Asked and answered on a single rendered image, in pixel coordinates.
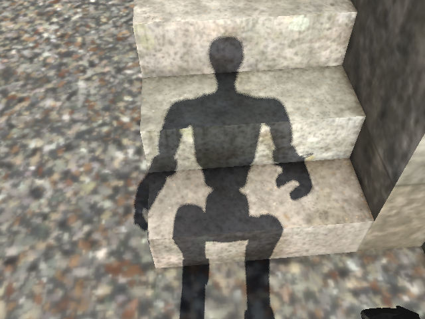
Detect stairs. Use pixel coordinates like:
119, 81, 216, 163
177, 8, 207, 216
133, 0, 375, 268

